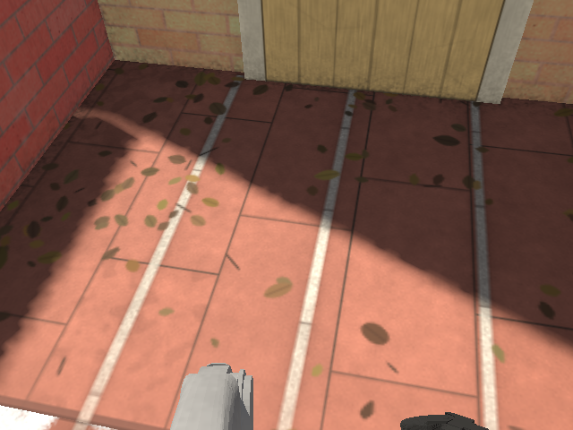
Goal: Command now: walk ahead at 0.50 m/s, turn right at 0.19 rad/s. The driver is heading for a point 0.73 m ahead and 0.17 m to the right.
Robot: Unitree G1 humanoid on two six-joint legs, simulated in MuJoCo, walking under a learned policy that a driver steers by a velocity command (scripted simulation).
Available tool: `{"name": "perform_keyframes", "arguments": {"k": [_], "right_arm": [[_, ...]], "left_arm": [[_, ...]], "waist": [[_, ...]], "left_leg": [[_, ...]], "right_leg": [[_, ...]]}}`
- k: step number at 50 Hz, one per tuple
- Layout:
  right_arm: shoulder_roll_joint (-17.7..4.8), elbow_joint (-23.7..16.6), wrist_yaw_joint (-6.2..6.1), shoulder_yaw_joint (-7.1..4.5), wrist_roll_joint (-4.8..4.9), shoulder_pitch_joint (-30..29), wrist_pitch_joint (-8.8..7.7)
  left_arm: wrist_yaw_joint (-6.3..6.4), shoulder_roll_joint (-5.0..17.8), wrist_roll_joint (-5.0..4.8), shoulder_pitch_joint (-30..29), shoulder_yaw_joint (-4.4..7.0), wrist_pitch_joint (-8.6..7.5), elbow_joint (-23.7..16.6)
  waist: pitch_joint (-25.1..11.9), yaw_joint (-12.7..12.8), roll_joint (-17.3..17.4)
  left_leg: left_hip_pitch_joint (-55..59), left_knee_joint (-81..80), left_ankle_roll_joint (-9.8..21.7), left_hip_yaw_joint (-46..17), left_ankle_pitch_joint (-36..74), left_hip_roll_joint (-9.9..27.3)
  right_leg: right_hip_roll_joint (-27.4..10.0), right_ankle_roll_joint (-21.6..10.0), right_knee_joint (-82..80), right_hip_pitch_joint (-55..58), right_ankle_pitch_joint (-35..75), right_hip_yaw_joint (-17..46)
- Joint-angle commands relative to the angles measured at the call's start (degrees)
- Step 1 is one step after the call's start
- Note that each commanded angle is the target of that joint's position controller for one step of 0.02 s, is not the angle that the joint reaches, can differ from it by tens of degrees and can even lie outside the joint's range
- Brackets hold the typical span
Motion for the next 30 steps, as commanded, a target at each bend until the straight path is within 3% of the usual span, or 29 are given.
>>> {"name": "perform_keyframes", "arguments": {"k": [1,2,3,4,5,6,7,8,9,10,11,12,13,14,15,16,17,19,20,21,22,24,25,27,29,30], "right_arm": [[-2.5,-9.5,0.79,-0.64,-1.46,-16.0,0.55],[-4.7,-9.3,1.42,-1.35,-1.61,-17.3,0.79],[-6.1,-9.1,1.62,-1.87,-1.51,-15.9,1.05],[-7.4,-7.8,1.45,-2.37,-1.23,-12.4,0.64],[-8.2,-6.7,0.88,-2.88,-0.65,-8.1,-0.07],[-10.0,-1.4,0.2,-3.91,-0.72,7.8,-0.57],[-13.1,2.4,-0.55,-4.75,0.39,21.1,-1.11],[-14.5,7.4,-0.11,-5.55,-2.19,33.4,-1.02],[-15.3,8.3,-1.22,-5.71,-1.58,28.4,-4.36],[-13.9,9.3,-1.69,-5.87,-0.51,20.2,-5.93],[-8.7,11.3,-1.77,-4.92,0.05,15.8,-6.13],[-2.8,12.9,-1.9,-3.4,0.2,12.8,-6.27],[1.5,13.7,-2.49,-2.29,0.03,8.9,-6.43],[1.9,13.2,-2.97,-2.33,-0.11,7.0,-7.51],[1.2,12.1,-3.75,-3.09,-0.2,4.4,-8.44],[-1.4,10.2,-4.08,-4.12,-0.23,1.0,-8.75],[-4.1,9.0,-4.94,-4.87,-0.21,-0.6,-9.5],[-9.4,7.6,-6.09,-6.36,-1.27,0.9,-10.85],[-11.7,7.6,-6.58,-7.15,-1.85,3.4,-11.14],[-13.9,7.3,-6.4,-7.99,-1.66,4.3,-11.09],[-15.2,7.5,-6.21,-8.75,-1.02,7.0,-10.95],[-16.5,7.5,-5.19,-9.95,-0.85,9.0,-10.87],[-16.8,7.2,-4.67,-10.51,-0.84,9.2,-10.83],[-15.2,6.9,-4.1,-10.83,-0.24,9.5,-10.3],[-13.9,6.4,-4.25,-10.63,0.49,9.0,-9.68],[-12.0,6.1,-3.97,-10.35,1.14,12.8,-9.14]], "left_arm": [[-1.86,8.4,-3.12,-2.0,0.59,-2.08,-3.9],[-1.83,12.1,-4.72,-0.3,1.16,-3.22,-4.5],[-1.87,15.7,-5.51,0.9,2.02,-3.67,-4.3],[-1.81,19.2,-6.15,0.4,3.79,-3.35,-4.0],[-1.83,21.8,-5.52,-0.1,5.53,-2.79,-3.6],[-1.43,18.3,-2.48,1.9,6.0,-2.97,-4.0],[-1.55,10.5,-0.48,5.0,4.57,-3.11,-5.9],[-2.16,10.0,-3.69,1.2,5.95,-1.64,-3.5],[-1.8,10.1,-5.47,-4.4,6.5,-1.62,-6.2],[-0.5,7.6,-5.14,-6.9,5.98,-2.06,-6.7],[0.71,8.0,-4.54,-10.1,5.83,-2.03,-8.7],[1.44,7.4,-4.37,-14.8,5.05,-1.48,-12.0],[1.93,4.7,-4.01,-17.6,4.17,-0.59,-13.8],[2.19,4.8,-3.73,-17.9,4.38,0.2,-14.6],[1.88,4.7,-3.94,-18.7,4.43,0.17,-14.7],[2.19,4.7,-4.98,-21.0,4.64,0.25,-16.7],[2.17,6.3,-5.22,-21.9,5.35,-0.35,-17.5],[1.14,10.5,-5.24,-25.5,6.45,-1.73,-18.7],[0.17,10.5,-5.44,-27.2,6.43,-1.89,-18.7],[-0.32,10.1,-5.38,-28.6,6.17,-1.68,-18.9],[-0.57,10.4,-6.02,-30.5,6.27,-1.41,-19.3],[-0.5,11.2,-7.05,-31.8,6.58,-1.18,-19.4],[-0.09,11.4,-6.95,-31.6,6.7,-1.13,-19.2],[1.49,12.9,-5.89,-30.3,7.33,-1.32,-18.0],[3.39,17.1,-6.41,-29.6,9.07,-2.91,-17.8],[4.92,21.1,-6.35,-27.9,10.49,-3.82,-17.8]], "waist": [[3.1,-4.7,-6.9],[0.5,-4.9,-9.1],[0.5,-6.1,-10.8],[0.5,-7.4,-10.9],[-2.9,-9.0,-11.0],[-17.1,-11.1,-3.4],[-26.7,-12.6,9.3],[-23.7,-18.2,19.2],[-10.9,-14.2,9.5],[-4.6,-10.4,6.8],[-5.6,-7.9,1.7],[-6.6,-5.3,-2.7],[-5.4,-1.8,-3.8],[-3.6,1.0,-2.7],[-2.8,2.3,-1.0],[-2.4,3.4,2.4],[-1.9,3.8,5.4],[-2.3,2.0,2.9],[-1.4,0.6,2.7],[-1.2,0.2,4.0],[-0.5,-1.2,4.4],[0.7,-1.9,5.5],[1.0,-1.9,5.9],[1.4,-1.5,6.1],[-0.2,-0.5,3.6],[-5.6,-2.1,-2.0]], "left_leg": [[30.4,-16.5,-2.1,8.2,-3.6,-2.3],[37.0,-20.5,-4.6,10.6,-9.7,-5.8],[38.1,-27.1,-6.0,10.5,-14.3,-7.9],[37.3,-36.6,-6.3,9.4,-18.9,-9.2],[43.1,-42.1,-4.8,7.3,-18.7,-9.4],[69.4,-38.2,1.2,-4.7,5.6,-3.6],[91.5,-56.5,9.7,-31.4,-2.9,5.8],[85.5,-73.9,15.4,-54.1,-13.6,14.6],[74.5,-76.3,8.1,-49.6,-27.9,12.9],[67.7,-74.1,7.7,-40.0,-21.0,13.6],[67.4,-74.0,8.3,-34.8,-4.9,14.9],[67.5,-73.1,6.2,-28.8,7.8,15.9],[64.4,-74.1,3.3,-21.6,14.8,13.8],[62.3,-75.3,1.9,-14.9,20.6,12.2],[60.1,-78.1,0.4,-9.2,20.9,11.1],[58.0,-83.2,-0.3,-3.2,19.4,9.6],[57.3,-86.7,-1.2,0.6,21.4,7.6],[60.3,-89.5,-3.9,6.4,22.8,5.8],[63.1,-89.7,-5.0,9.4,26.2,4.6],[64.7,-90.1,-5.1,11.1,29.4,4.9],[67.6,-90.3,-4.4,10.9,33.6,5.8],[76.2,-90.0,-3.8,10.3,36.0,8.5],[80.7,-89.1,-3.7,10.0,35.8,9.8],[85.6,-86.2,-4.3,9.5,34.4,11.6],[86.2,-79.3,-6.9,11.1,33.8,9.1],[85.2,-71.7,-10.9,12.2,24.9,5.2]], "right_leg": [[-13.0,-9.6,-12.4,-20.7,58.4,7.4],[-14.1,-10.9,-11.6,-17.6,73.9,7.7],[-14.8,-10.8,-8.7,-9.2,88.4,7.3],[-16.0,-9.2,-3.9,1.6,97.2,7.1],[-16.4,-7.0,3.2,5.7,107.1,6.5],[-15.2,-3.4,18.9,-5.7,101.8,7.8],[-6.9,-3.5,33.0,-27.1,68.3,12.0],[5.4,-1.8,72.6,-35.2,18.4,16.4],[2.4,-2.7,87.8,-47.0,22.5,20.7],[0.5,-2.0,92.2,-50.6,20.7,17.6],[0.9,-2.7,97.2,-52.3,15.6,15.5],[-0.9,-3.4,96.2,-52.9,12.8,15.4],[-3.2,-4.2,91.6,-51.9,9.2,14.8],[-4.7,-3.8,84.5,-51.9,9.0,13.2],[-6.0,-2.8,80.1,-49.9,6.6,12.0],[-6.9,-1.1,72.0,-45.8,0.0,8.7],[-6.8,0.9,69.0,-42.0,1.6,6.7],[-7.3,3.1,56.7,-39.4,11.9,4.0],[-7.2,3.3,49.0,-38.5,16.8,2.3],[-7.3,3.4,40.3,-34.9,16.8,1.8],[-6.1,3.7,34.7,-33.1,17.0,0.8],[-5.2,3.9,25.8,-33.5,21.4,1.3],[-5.1,3.9,21.9,-34.2,22.8,1.7],[-3.9,3.1,15.5,-32.3,22.7,2.1],[0.3,-0.6,6.9,-23.2,29.6,-0.1],[-0.5,-5.6,6.0,-13.1,51.6,3.1]]}}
